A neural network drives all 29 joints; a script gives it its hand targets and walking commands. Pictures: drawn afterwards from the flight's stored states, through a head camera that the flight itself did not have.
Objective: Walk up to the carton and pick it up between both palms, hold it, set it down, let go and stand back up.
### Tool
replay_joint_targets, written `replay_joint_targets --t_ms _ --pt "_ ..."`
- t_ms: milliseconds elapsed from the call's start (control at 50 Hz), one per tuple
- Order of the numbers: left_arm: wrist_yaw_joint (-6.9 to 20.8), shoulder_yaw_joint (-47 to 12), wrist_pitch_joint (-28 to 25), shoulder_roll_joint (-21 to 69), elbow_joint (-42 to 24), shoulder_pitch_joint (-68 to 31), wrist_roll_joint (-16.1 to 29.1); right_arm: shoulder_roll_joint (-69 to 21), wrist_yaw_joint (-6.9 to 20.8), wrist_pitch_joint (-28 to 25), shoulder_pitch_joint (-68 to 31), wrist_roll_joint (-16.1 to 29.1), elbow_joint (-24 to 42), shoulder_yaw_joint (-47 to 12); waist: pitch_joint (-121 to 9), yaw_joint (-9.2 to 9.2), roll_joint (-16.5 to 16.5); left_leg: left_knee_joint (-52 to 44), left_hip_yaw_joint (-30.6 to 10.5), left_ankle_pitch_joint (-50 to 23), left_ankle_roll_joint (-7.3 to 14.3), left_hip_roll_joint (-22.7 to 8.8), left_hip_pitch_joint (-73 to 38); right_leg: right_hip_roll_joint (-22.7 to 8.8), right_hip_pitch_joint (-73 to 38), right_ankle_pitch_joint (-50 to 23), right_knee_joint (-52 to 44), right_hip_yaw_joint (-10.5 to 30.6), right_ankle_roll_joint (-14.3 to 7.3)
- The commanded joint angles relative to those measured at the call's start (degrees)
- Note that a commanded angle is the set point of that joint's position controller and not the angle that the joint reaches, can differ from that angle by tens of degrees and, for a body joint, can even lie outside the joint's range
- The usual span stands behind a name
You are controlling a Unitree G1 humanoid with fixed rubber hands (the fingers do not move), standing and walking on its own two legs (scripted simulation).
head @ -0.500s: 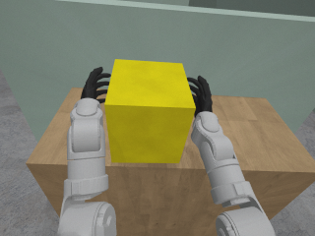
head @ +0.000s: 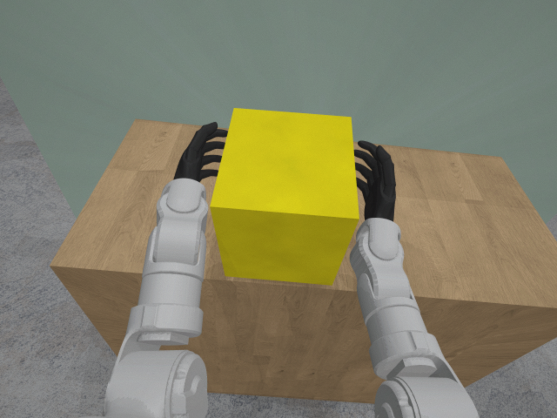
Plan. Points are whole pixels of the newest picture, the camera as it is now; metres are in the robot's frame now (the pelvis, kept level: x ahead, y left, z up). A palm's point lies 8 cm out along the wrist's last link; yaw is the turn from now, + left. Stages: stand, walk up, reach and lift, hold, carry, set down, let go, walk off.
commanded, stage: set down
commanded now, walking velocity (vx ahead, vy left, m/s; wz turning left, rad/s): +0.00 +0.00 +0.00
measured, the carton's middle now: (285, 200) +0.40 -0.03 +0.11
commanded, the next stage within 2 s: none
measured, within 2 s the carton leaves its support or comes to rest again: neither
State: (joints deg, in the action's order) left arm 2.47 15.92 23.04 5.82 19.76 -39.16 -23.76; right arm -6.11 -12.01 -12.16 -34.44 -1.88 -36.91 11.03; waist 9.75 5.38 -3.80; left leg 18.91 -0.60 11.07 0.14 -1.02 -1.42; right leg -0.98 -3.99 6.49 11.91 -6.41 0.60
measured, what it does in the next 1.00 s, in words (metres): stands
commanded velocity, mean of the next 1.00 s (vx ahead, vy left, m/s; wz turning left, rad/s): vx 0.00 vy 0.00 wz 0.00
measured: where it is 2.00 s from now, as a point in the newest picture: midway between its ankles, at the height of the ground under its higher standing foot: outside the picture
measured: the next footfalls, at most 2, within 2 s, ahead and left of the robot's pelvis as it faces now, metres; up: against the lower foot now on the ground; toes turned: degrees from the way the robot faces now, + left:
none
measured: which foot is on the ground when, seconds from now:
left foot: down 0.00-1.00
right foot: down 0.00-1.00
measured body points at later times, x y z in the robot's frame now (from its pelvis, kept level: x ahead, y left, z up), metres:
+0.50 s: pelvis +0.02 +0.02 +0.00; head +0.02 +0.05 +0.45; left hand +0.44 +0.09 +0.14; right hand +0.38 -0.16 +0.14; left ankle +0.01 +0.11 -0.75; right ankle +0.01 -0.12 -0.75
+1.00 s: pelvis +0.01 +0.01 +0.00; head +0.03 +0.04 +0.45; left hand +0.46 +0.07 +0.13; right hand +0.38 -0.18 +0.12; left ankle +0.00 +0.11 -0.75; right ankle +0.01 -0.12 -0.75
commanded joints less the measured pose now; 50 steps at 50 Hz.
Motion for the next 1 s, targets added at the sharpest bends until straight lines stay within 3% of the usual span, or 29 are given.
replay_joint_targets --t_ms 0,140,320,500,680,820,980 --pt "6.2 -26.9 -5.5 30.1 -5.9 -31.8 7.1 -21.7 4.1 -3.8 -42.4 1.0 12.2 -23.9 -35.0 1.77 4.0 1.7 3.5 -26.1 -1.5 1.8 -4.4 2.4 -11.9 -24.2 3.0 -2.5 1.2" --pt "5.9 -28.1 -3.9 29.3 -7.6 -29.3 7.9 -21.8 2.8 -1.1 -39.0 4.5 13.4 -26.5 -33.4 2.6 5.3 2.7 2.0 -29.1 -2.2 2.1 -3.7 2.3 -11.9 -29.0 3.7 -1.7 1.7" --pt "6.9 -26.2 -2.6 29.3 -4.4 -29.1 7.4 -20.4 2.7 0.2 -38.1 4.9 12.3 -23.7 -30.0 4.14 5.3 2.3 1.9 -29.3 -3.2 1.6 -5.1 3.2 -9.1 -25.6 2.8 -2.7 1.6" --pt "6.6 -24.4 -5.6 30.8 3.1 -34.7 8.0 -20.0 3.9 -0.5 -42.1 2.2 8.3 -18.4 -31.2 3.93 6.1 1.3 2.1 -25.6 -4.2 0.7 -7.2 3.4 -3.4 -18.2 1.2 -3.5 1.1" --pt "7.2 -18.5 -8.3 30.4 13.6 -39.6 7.4 -22.0 4.8 -0.1 -45.5 -1.8 2.4 -12.6 -31.0 2.73 4.9 -1.9 3.7 -14.5 -2.7 1.1 -2.7 2.6 -2.3 -13.7 0.4 -3.0 1.4" --pt "7.8 -14.8 -10.6 29.5 19.0 -42.1 6.7 -24.5 4.9 0.1 -46.3 -4.6 -0.6 -9.4 -32.5 2.91 4.1 -2.9 4.5 -11.7 -1.8 1.6 0.0 2.3 -3.5 -15.4 0.9 -2.4 1.8" --pt "7.7 -14.0 -13.4 29.1 21.5 -44.0 6.8 -27.0 4.6 -0.1 -45.8 -6.2 -2.1 -8.6 -36.9 3.97 4.6 -1.7 4.4 -16.2 -2.2 1.7 0.8 2.5 -4.6 -21.9 2.3 -1.8 1.8"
